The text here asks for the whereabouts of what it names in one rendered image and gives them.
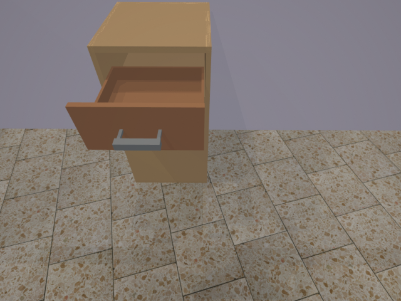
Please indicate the drawer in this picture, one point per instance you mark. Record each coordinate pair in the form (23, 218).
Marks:
(142, 100)

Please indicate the cabinet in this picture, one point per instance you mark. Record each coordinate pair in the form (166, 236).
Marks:
(159, 34)

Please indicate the handle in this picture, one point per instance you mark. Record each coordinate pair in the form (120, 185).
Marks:
(120, 144)

